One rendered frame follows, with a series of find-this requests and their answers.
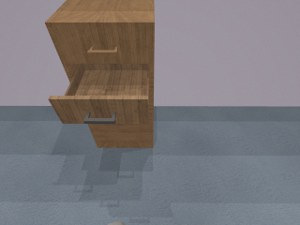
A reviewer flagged drawer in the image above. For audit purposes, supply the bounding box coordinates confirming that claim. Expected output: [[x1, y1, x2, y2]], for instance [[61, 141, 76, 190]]
[[48, 63, 150, 124]]

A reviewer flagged cabinet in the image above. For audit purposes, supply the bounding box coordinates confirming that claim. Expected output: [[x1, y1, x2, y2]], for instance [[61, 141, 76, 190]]
[[45, 0, 155, 148]]

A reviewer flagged handle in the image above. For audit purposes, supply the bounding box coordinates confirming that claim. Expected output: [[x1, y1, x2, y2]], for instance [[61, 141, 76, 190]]
[[87, 50, 118, 56], [83, 112, 116, 124]]

